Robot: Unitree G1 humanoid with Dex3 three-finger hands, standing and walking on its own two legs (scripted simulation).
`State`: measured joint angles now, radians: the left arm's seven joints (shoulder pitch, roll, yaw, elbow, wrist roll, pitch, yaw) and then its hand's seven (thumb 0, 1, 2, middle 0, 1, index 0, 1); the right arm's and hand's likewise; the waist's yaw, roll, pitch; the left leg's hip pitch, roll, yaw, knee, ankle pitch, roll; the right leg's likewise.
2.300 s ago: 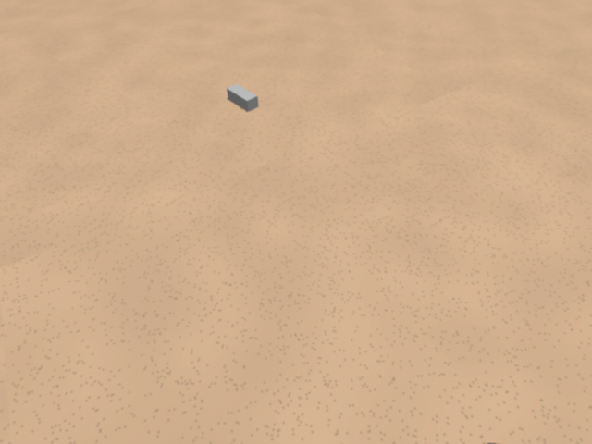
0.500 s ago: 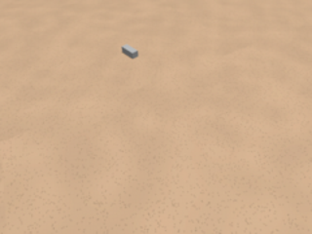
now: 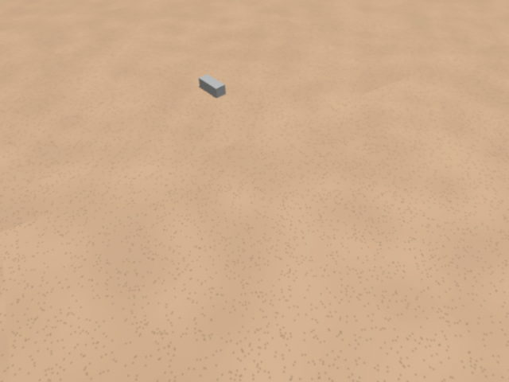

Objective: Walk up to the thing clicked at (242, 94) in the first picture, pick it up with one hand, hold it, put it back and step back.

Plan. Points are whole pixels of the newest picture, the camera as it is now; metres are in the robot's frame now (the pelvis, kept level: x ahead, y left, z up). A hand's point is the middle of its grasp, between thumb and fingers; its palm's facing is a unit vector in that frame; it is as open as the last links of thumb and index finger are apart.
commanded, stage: stand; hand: left
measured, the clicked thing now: (212, 85) +2.15 +0.33 -0.75
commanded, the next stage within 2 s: walk up in 0.12 s
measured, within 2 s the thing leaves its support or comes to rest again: neither
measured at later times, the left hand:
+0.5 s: hand (122, 350) +0.20 +0.26 -0.13, palm faces -0.17 -0.85 -0.51, open 7.4 cm
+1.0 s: hand (161, 210) +0.54 +0.27 -0.17, palm faces -0.44 -0.77 -0.46, open 7.4 cm
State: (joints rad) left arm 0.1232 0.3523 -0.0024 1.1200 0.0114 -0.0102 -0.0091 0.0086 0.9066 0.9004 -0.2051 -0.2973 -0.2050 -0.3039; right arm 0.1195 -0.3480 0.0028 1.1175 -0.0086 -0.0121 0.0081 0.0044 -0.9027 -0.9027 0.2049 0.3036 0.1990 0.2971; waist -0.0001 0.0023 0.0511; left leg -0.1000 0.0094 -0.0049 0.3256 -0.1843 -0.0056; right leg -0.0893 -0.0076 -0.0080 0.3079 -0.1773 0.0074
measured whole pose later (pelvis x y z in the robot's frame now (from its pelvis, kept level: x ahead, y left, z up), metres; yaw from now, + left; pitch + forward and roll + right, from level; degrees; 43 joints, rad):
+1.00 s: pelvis +0.36 +0.01 -0.03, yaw -24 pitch +0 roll -1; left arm 0.25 0.48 0.02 0.97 -0.01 -0.08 0.02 0.01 0.91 0.90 -0.21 -0.30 -0.21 -0.30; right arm 0.14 -0.40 -0.11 0.85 -0.03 -0.02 0.13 0.00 -0.90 -0.90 0.20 0.30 0.20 0.30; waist -0.05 0.00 0.10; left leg -0.43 0.09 0.08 0.66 -0.23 0.00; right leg -0.35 -0.06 0.07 1.18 -0.42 -0.05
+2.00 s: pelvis +0.87 +0.09 -0.02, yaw -35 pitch -1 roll +0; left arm 0.25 0.45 0.03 0.96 -0.02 -0.08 0.05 0.01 0.91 0.90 -0.21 -0.30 -0.21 -0.30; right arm 0.27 -0.41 -0.11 0.81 -0.06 0.01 0.08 0.00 -0.90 -0.90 0.21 0.30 0.20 0.30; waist -0.08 0.01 0.09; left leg -0.22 -0.02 0.18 0.55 -0.32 0.09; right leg -0.57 -0.03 -0.04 0.93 -0.32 -0.03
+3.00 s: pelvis +1.24 +0.25 -0.04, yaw -39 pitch -2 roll -2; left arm 0.27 0.40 0.04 0.90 0.02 -0.09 0.09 0.01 0.90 0.90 -0.21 -0.30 -0.21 -0.31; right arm 0.27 -0.45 -0.10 0.81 -0.06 0.10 0.08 0.01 -0.90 -0.90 0.20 0.30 0.20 0.30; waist -0.01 0.16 0.10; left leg -0.53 0.04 -0.07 1.23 -0.47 0.01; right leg -0.40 -0.04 -0.12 0.70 -0.26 -0.03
